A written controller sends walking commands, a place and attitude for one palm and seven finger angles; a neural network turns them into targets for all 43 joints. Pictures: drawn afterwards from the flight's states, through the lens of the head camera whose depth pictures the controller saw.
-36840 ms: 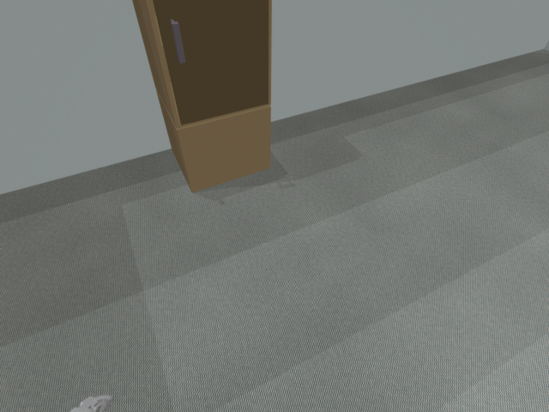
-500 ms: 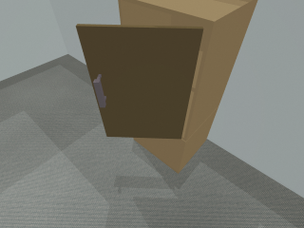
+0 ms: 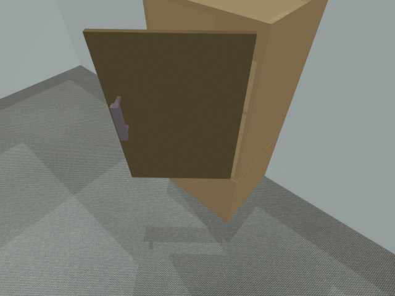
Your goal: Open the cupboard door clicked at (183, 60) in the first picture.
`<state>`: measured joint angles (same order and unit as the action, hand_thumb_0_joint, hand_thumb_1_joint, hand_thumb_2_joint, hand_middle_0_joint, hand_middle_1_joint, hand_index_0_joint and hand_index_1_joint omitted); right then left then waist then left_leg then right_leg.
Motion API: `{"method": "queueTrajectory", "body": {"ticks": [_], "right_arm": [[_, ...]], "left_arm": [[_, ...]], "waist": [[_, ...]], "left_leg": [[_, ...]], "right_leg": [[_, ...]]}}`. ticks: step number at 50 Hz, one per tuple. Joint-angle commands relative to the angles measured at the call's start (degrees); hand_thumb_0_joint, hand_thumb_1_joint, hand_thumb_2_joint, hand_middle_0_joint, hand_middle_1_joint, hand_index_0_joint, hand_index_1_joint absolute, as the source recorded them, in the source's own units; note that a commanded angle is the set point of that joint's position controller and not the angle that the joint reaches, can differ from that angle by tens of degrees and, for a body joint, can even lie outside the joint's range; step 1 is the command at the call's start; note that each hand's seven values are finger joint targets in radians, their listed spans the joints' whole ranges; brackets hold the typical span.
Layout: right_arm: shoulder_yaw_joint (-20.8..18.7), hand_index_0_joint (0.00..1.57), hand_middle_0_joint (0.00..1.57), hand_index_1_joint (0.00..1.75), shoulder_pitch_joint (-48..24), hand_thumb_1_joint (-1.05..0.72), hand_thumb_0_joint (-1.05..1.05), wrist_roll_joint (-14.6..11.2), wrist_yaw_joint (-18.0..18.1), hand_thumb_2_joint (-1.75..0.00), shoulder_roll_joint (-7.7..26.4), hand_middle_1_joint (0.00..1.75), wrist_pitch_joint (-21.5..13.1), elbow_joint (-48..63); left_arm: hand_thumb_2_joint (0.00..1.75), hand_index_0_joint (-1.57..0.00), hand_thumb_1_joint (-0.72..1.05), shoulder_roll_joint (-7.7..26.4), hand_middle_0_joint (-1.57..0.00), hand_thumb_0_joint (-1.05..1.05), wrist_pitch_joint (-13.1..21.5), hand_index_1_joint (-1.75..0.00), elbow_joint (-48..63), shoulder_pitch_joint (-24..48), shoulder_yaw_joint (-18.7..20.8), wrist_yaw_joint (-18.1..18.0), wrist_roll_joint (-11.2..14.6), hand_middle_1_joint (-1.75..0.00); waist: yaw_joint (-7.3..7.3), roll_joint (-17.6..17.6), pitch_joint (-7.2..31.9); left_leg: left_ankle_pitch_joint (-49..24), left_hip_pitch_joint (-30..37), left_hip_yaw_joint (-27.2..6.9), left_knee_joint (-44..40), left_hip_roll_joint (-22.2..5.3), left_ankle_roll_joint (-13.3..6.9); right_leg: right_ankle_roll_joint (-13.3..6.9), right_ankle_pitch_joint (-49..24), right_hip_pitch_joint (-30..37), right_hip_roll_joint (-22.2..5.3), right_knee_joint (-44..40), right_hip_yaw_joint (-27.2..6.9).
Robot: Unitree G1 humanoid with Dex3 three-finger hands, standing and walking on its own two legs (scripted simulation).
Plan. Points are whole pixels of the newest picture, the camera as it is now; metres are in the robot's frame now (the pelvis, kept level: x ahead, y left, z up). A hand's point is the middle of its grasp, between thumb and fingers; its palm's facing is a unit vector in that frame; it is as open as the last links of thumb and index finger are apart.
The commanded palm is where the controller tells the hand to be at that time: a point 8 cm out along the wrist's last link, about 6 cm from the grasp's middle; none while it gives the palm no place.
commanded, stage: shuffle to correct the standing spot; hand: left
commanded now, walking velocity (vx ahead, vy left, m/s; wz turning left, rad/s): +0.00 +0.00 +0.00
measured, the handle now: (121, 118) +0.59 +0.27 +0.00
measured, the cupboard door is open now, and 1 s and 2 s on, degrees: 39 39 39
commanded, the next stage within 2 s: come to a stop and stand still in 0.34 s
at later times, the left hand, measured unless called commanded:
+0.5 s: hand out of the picture +0.02 +0.18 -0.19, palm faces +0.06 -0.99 -0.15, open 7.4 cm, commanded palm none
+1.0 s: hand out of the picture +0.11 +0.19 -0.17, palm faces +0.01 -0.97 -0.22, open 7.3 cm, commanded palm none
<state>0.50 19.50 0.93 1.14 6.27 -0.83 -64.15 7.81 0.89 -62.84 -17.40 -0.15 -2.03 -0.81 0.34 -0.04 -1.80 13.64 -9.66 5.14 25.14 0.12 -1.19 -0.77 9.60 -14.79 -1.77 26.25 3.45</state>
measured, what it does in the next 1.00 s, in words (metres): stands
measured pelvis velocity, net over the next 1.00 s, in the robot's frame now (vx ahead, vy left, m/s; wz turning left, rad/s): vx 0.04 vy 0.01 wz -0.02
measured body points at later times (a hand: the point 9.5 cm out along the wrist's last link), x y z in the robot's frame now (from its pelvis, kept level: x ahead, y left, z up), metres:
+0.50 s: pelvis +0.05 +0.02 -0.01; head +0.05 +0.04 +0.44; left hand +0.02 +0.24 -0.17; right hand +0.00 -0.20 -0.16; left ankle +0.00 +0.10 -0.74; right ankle +0.05 -0.10 -0.73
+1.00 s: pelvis +0.04 +0.01 +0.00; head +0.06 +0.00 +0.44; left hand +0.11 +0.24 -0.15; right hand +0.05 -0.21 -0.17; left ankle +0.00 +0.10 -0.74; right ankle +0.07 -0.09 -0.74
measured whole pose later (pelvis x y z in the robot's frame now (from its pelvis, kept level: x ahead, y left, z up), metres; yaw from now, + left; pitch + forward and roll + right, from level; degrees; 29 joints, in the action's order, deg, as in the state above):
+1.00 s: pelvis +0.04 +0.01 +0.00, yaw -1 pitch -2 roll +1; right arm -1.4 14.2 1.0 2.5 7.9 -0.4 -62.6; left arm 8.7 -0.3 -58.0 -10.6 1.5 -2.7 -0.8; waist 0.6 -0.3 -4.2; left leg 18.6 -6.5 6.7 26.8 1.1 -1.9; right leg -1.2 13.9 -15.5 -1.6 31.2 3.2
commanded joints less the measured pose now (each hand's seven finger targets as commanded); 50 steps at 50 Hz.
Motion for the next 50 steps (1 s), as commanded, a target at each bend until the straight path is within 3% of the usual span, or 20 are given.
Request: {"method": "queueTrajectory", "body": {"ticks": [1, 5, 10, 14, 16, 18, 20, 22, 23, 25, 26, 28, 30, 31, 32, 33, 38, 45, 47, 50], "right_arm": [[-1.1, 0.20, 0.20, 0.30, 4.1, -0.90, 0.00, -0.2, 0.4, -0.90, 5.1, 0.30, -0.8, 0.9], [-1.0, 0.20, 0.20, 0.30, 3.4, -0.90, 0.00, -0.2, 0.5, -0.90, 5.2, 0.30, -0.9, 0.9], [-1.2, 0.20, 0.20, 0.30, 3.9, -0.90, 0.00, 0.3, 0.0, -0.90, 5.8, 0.30, 0.0, 1.1], [-1.3, 0.20, 0.20, 0.30, 4.8, -0.90, 0.00, 0.5, -0.3, -0.90, 5.0, 0.30, 0.5, 2.0], [-1.4, 0.20, 0.20, 0.30, 5.7, -0.90, 0.00, 0.5, -0.4, -0.90, 4.5, 0.30, 0.4, 2.3], [-1.4, 0.20, 0.20, 0.30, 6.9, -0.90, 0.00, 0.4, -0.5, -0.90, 4.3, 0.30, 0.0, 2.2], [-1.4, 0.20, 0.20, 0.30, 8.5, -0.90, 0.00, 0.5, -0.4, -0.90, 5.0, 0.30, -0.6, 1.8], [-1.8, 0.20, 0.20, 0.30, 9.8, -0.90, 0.00, 0.5, -0.1, -0.90, 7.6, 0.30, -1.1, 1.8], [-2.0, 0.20, 0.20, 0.30, 10.8, -0.90, 0.00, 0.4, 0.3, -0.90, 8.6, 0.30, -1.1, 1.9], [-1.2, 0.20, 0.20, 0.30, 10.5, -0.90, 0.00, 0.6, 1.2, -0.90, 6.8, 0.30, -1.7, 1.8], [-0.8, 0.20, 0.20, 0.30, 9.8, -0.90, 0.00, 0.6, 1.5, -0.90, 6.5, 0.30, -2.0, 2.0], [-0.7, 0.20, 0.20, 0.30, 7.1, -0.90, 0.00, 0.0, 2.1, -0.90, 6.6, 0.30, -2.3, 2.1], [-1.0, 0.20, 0.20, 0.30, 6.0, -0.90, 0.00, -0.7, 2.4, -0.90, 7.3, 0.30, -2.4, 2.6], [-1.2, 0.20, 0.20, 0.30, 6.2, -0.90, 0.00, -0.8, 2.5, -0.90, 6.7, 0.30, -2.3, 2.6], [-1.5, 0.20, 0.20, 0.30, 6.1, -0.90, 0.00, -0.8, 2.6, -0.90, 6.1, 0.30, -2.1, 2.3], [-1.5, 0.20, 0.20, 0.30, 5.8, -0.90, 0.00, -0.6, 2.7, -0.90, 5.8, 0.30, -1.6, 1.9], [-2.9, 0.20, 0.20, 0.30, 4.5, -0.90, 0.00, -0.3, 2.6, -0.90, 6.4, 0.30, -0.6, 2.3], [-2.6, 0.20, 0.20, 0.30, 1.0, -0.90, 0.00, 0.0, 1.6, -0.90, 4.7, 0.30, -0.3, 2.7], [-2.4, 0.20, 0.20, 0.30, 0.4, -0.90, 0.00, -0.1, 1.4, -0.90, 4.9, 0.30, -0.2, 2.6], [-2.1, 0.20, 0.20, 0.30, -0.6, -0.90, 0.00, 0.0, 1.0, -0.90, 5.1, 0.30, -0.2, 2.3]], "left_arm": [[0.90, -0.20, 0.90, 4.2, -0.20, 0.00, 0.9, -0.30, 1.5, -3.3, 0.9, -0.3, 0.1, -0.30], [0.90, -0.20, 0.90, 4.3, -0.20, 0.00, 1.0, -0.30, 1.4, -3.5, 0.8, -0.4, 0.1, -0.30], [0.90, -0.20, 0.90, 5.5, -0.20, 0.00, 0.6, -0.30, 1.7, -4.6, 1.8, -0.1, -0.4, -0.30], [0.90, -0.20, 0.90, 7.3, -0.20, 0.00, 0.3, -0.30, 2.7, -5.5, 3.0, 0.0, -0.4, -0.30], [0.90, -0.20, 0.90, 7.9, -0.20, 0.00, 0.3, -0.30, 3.2, -5.4, 3.8, 0.0, -0.4, -0.30], [0.90, -0.20, 0.90, 7.7, -0.20, 0.00, 0.3, -0.30, 3.9, -4.6, 4.0, 0.0, -0.5, -0.30], [0.90, -0.20, 0.90, 6.4, -0.20, 0.00, 0.3, -0.30, 4.5, -3.6, 3.9, 0.3, -0.4, -0.30], [0.90, -0.20, 0.90, 4.0, -0.20, 0.00, 0.2, -0.30, 5.3, -2.4, 3.3, 0.7, -0.7, -0.30], [0.90, -0.20, 0.90, 2.4, -0.20, 0.00, 0.2, -0.30, 6.1, -0.9, 2.8, 0.8, -1.1, -0.30], [0.90, -0.20, 0.90, 1.4, -0.20, 0.00, 0.5, -0.30, 6.2, 0.2, 1.9, 0.5, -0.9, -0.30], [0.90, -0.20, 0.90, 0.9, -0.20, 0.00, 0.6, -0.30, 5.5, -0.5, 1.8, 0.4, -0.4, -0.30], [0.90, -0.20, 0.90, 1.4, -0.20, 0.00, 0.8, -0.30, 3.7, -3.1, 1.9, 0.3, 0.1, -0.30], [0.90, -0.20, 0.90, 3.9, -0.20, 0.00, 1.1, -0.30, 2.3, -6.1, 2.3, -0.2, 0.5, -0.30], [0.90, -0.20, 0.90, 4.3, -0.20, 0.00, 0.9, -0.30, 2.1, -5.4, 2.2, -0.4, 0.8, -0.30], [0.90, -0.20, 0.90, 4.6, -0.20, 0.00, 0.4, -0.30, 2.5, -3.7, 2.1, -0.5, 0.8, -0.30], [0.90, -0.20, 0.90, 4.3, -0.20, 0.00, 0.0, -0.30, 3.0, -2.7, 2.2, -0.6, 0.6, -0.30], [0.90, -0.20, 0.90, 5.1, -0.20, 0.00, -0.7, -0.30, 5.1, -0.8, 2.8, -1.0, 0.2, -0.30], [0.90, -0.20, 0.90, 5.3, -0.20, 0.00, -0.9, -0.30, 6.4, 1.7, 2.4, -0.8, -0.1, -0.30], [0.90, -0.20, 0.90, 5.3, -0.20, 0.00, -0.8, -0.30, 6.2, 2.3, 2.1, -0.7, 0.0, -0.30], [0.90, -0.20, 0.90, 5.4, -0.20, 0.00, -0.6, -0.30, 5.9, 2.8, 1.9, -0.4, 0.0, -0.30]], "waist": [[-0.01, -1.1, -3.1], [-0.04, -0.2, -2.2], [-0.66, -1.6, -5.2], [-0.71, -5.8, -6.6], [-0.40, -7.8, -5.7], [0.02, -4.6, -5.5], [0.34, 0.4, -5.7], [0.80, 9.6, -5.9], [1.32, 12.6, -7.7], [0.92, 9.6, -6.4], [0.21, 6.6, -4.4], [-1.49, 3.0, -1.8], [-1.90, 1.1, 2.6], [-1.16, 2.2, 3.2], [-0.71, 4.0, 1.1], [-0.71, 1.8, -0.3], [-0.47, 0.3, 2.8], [-0.34, -1.0, 1.8], [-0.13, -2.6, 1.1], [-0.24, -1.3, -1.1]], "left_leg": [[1.9, -5.4, -5.8, -7.3, -5.7, -0.3], [0.3, -4.4, -5.8, -7.3, -6.0, -0.2], [11.1, -7.3, -3.9, -5.0, -3.9, -0.4], [11.1, -8.6, -1.1, 1.3, -1.2, -0.2], [9.1, -7.2, -0.5, 3.5, -1.0, -0.2], [8.2, -4.6, -0.9, 0.9, -1.2, -0.4], [7.3, -3.1, -2.9, -3.8, -3.0, -1.0], [8.6, -1.9, -10.6, -10.3, -9.2, -3.6], [3.9, -0.4, -14.9, -13.3, -13.0, -5.8], [-24.5, 5.7, -15.0, -9.6, -15.3, -8.5], [-38.9, 7.4, -12.4, -6.3, -14.9, -8.4], [-53.5, 7.4, -8.1, -1.3, -12.0, -5.1], [-48.1, 4.1, -5.6, 0.4, -8.6, -1.3], [-42.7, 3.3, -5.3, -1.3, -8.0, 0.1], [-42.1, 3.2, -5.4, -2.8, -7.8, 0.9], [-43.5, 3.1, -5.8, -2.2, -8.4, 0.3], [-41.1, 5.2, -4.7, 0.2, -8.9, -1.1], [-16.4, -0.2, -5.2, -2.1, -7.1, -1.0], [-9.3, -0.4, -5.1, -3.4, -6.7, -0.7], [-2.0, -1.7, -5.5, -5.9, -6.4, -0.7]], "right_leg": [[-1.4, 2.3, 1.9, -4.8, -6.2, -7.0], [-1.4, -0.3, 2.8, -4.6, -5.9, -7.0], [-2.8, 16.5, 0.6, -5.7, -8.3, -9.9], [-5.0, 26.0, -1.6, -9.3, -13.0, -15.1], [-6.1, 26.3, -2.4, -11.0, -14.1, -16.2], [-6.2, 23.3, -3.6, -10.3, -12.1, -14.3], [-5.2, 17.8, -4.2, -7.2, -5.9, -9.7], [-3.1, 12.0, -6.1, -1.6, 5.0, -1.2], [-1.9, 11.7, -9.6, 0.3, 10.2, 2.5], [-1.3, 15.7, -13.5, -0.8, 14.7, 0.6], [-1.2, 14.9, -10.8, -1.6, 12.0, 0.1], [-0.8, 1.8, -2.3, -1.9, 3.1, -0.8], [-1.6, -20.9, 7.6, -3.9, 2.3, -3.7], [-2.0, -25.6, 8.9, -5.5, 3.6, -4.2], [-1.5, -24.0, 7.3, -5.7, 4.3, -3.4], [-1.2, -23.1, 6.3, -4.8, 5.0, -3.5], [-1.0, -23.3, 4.3, -4.9, 7.0, -3.7], [-2.1, -17.2, 5.1, -6.2, 3.1, -7.0], [-2.3, -13.0, 4.1, -6.2, 1.0, -7.5], [-2.1, -5.4, 2.9, -5.7, -2.6, -8.0]]}}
